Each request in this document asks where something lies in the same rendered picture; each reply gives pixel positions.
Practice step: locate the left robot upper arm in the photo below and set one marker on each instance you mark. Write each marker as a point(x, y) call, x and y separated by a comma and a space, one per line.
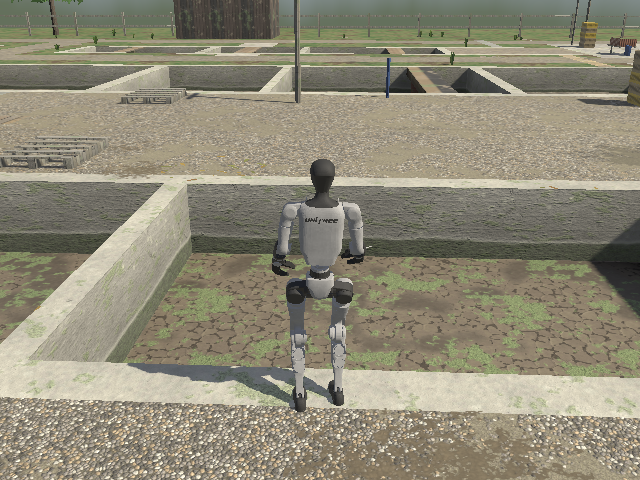
point(289, 212)

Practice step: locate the right robot upper arm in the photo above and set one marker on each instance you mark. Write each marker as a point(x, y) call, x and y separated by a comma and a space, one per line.
point(353, 215)

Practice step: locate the robot left shin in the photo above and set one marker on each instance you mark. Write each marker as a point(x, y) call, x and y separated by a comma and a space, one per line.
point(298, 364)

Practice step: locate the robot right hand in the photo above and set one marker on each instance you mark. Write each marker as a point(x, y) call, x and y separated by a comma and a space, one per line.
point(348, 255)

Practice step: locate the robot left hand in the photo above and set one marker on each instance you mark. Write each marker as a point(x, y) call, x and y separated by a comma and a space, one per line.
point(280, 272)

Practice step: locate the left robot foot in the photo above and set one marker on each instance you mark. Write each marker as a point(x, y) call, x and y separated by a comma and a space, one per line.
point(300, 403)

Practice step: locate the robot right forearm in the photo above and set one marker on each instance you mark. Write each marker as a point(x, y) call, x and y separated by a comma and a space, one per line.
point(360, 256)

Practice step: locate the robot left forearm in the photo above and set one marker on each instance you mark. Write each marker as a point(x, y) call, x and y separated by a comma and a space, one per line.
point(277, 259)

